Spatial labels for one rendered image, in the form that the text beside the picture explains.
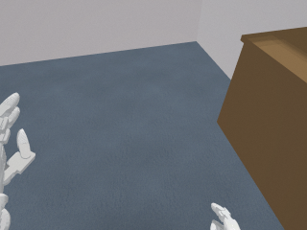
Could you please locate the right robot hand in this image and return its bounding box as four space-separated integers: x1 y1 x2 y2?
210 202 241 230

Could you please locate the counter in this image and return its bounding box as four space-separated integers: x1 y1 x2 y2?
217 27 307 230

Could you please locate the robot left forearm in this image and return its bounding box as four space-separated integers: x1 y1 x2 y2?
0 194 12 230

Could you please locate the left robot hand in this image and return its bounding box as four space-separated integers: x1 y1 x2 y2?
0 93 35 194

